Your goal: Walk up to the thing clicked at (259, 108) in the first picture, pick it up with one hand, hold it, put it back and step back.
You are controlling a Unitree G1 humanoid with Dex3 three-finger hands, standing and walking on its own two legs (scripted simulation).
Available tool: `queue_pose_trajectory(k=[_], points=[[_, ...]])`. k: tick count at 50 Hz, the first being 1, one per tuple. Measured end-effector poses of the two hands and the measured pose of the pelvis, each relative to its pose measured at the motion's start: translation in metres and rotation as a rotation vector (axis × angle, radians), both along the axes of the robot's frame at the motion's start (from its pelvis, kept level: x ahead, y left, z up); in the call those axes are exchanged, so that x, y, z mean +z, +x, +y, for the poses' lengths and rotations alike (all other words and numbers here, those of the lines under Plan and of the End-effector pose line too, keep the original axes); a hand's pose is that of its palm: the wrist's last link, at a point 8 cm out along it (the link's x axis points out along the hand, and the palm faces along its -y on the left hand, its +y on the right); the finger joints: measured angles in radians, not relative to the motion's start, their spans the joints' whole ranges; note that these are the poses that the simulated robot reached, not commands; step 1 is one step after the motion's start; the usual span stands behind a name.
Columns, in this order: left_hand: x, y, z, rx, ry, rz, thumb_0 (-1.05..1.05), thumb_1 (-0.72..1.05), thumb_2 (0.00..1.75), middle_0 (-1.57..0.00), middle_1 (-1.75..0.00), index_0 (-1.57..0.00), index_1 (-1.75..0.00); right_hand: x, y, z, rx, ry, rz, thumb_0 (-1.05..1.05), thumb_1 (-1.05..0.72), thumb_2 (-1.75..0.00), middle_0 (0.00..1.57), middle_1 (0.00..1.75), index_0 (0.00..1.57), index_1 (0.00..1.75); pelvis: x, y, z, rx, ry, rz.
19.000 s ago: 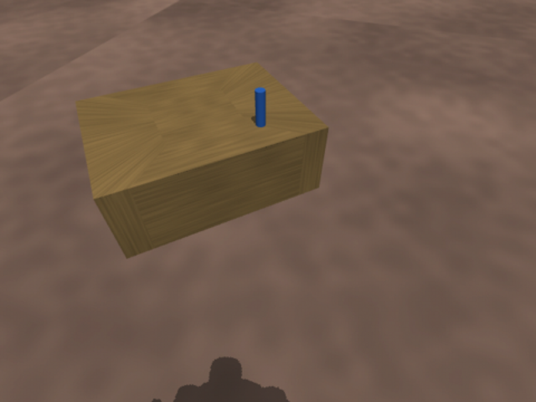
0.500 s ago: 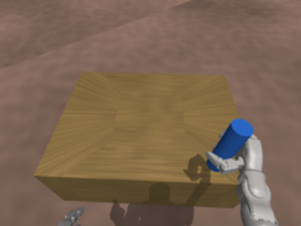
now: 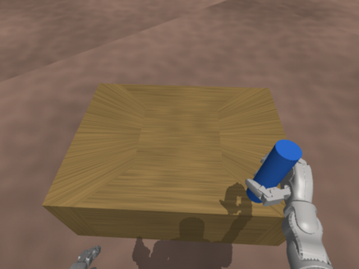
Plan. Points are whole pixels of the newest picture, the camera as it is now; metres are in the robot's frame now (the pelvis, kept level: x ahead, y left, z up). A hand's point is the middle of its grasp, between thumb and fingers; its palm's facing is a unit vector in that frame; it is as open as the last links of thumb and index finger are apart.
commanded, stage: crouch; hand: right
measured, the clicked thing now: (270, 174) +0.32 -0.16 +0.07
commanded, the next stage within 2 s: lower in 1.54 s
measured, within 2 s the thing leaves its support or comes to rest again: neither
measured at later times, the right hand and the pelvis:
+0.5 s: hand (259, 170) +0.40 -0.19 -0.04, palm faces +0.20 +0.98 -0.02, open 8.3 cm; pelvis -0.01 +0.00 -0.05, yaw +1 degrees
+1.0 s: hand (251, 164) +0.48 -0.21 -0.13, palm faces +0.22 +0.98 -0.01, open 8.3 cm; pelvis -0.03 -0.01 -0.14, yaw +3 degrees
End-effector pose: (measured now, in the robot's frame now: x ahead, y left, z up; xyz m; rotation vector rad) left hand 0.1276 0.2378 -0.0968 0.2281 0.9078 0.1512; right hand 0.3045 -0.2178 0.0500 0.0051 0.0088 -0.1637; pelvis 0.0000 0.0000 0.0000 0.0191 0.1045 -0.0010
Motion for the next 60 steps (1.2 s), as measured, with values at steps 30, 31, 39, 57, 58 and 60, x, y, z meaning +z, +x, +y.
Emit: queue_pose_trajectory(k=[30,31,39,57,58,60], points=[[-0.085,-0.051,0.023,0.019,0.086,0.219,0.01,0.9,0.91,-0.19,-0.3,-0.2,-0.31,-0.107,0.092,-0.03,-0.037,-0.027,0.002,0.0,0.38,-1.09,0.96,1.33,0.95,1.32,-0.078,-0.012,-0.001,0.019,0.014,0.29],[-0.09,-0.056,0.024,0.024,0.086,0.237,0.01,0.9,0.91,-0.19,-0.3,-0.2,-0.31,-0.111,0.098,-0.031,-0.035,-0.026,0.0,0.0,0.38,-1.09,0.96,1.33,0.95,1.32,-0.083,-0.013,-0.001,0.02,0.016,0.303],[-0.121,-0.088,0.018,0.051,0.056,0.351,0.01,0.89,0.92,-0.19,-0.29,-0.2,-0.31,-0.144,0.124,-0.029,-0.009,-0.002,0.03,0.0,0.38,-1.09,0.95,1.33,0.95,1.32,-0.11,-0.017,-0.004,0.029,0.032,0.365],[-0.17,-0.122,0.02,0.06,0.074,0.448,0.0,0.89,0.92,-0.19,-0.29,-0.2,-0.31,-0.194,0.156,-0.038,-0.037,-0.03,0.017,0.0,0.38,-1.09,0.95,1.33,0.95,1.32,-0.162,-0.037,-0.005,0.037,0.049,0.459],[-0.172,-0.122,0.021,0.061,0.076,0.45,0.0,0.89,0.92,-0.19,-0.29,-0.2,-0.31,-0.195,0.158,-0.038,-0.036,-0.028,0.02,0.0,0.38,-1.09,0.95,1.33,0.95,1.32,-0.164,-0.037,-0.005,0.038,0.05,0.463],[-0.175,-0.124,0.022,0.063,0.079,0.454,0.0,0.89,0.92,-0.19,-0.29,-0.2,-0.31,-0.198,0.162,-0.037,-0.038,-0.022,0.025,0.0,0.38,-1.09,0.95,1.33,0.95,1.32,-0.168,-0.038,-0.005,0.04,0.051,0.469]])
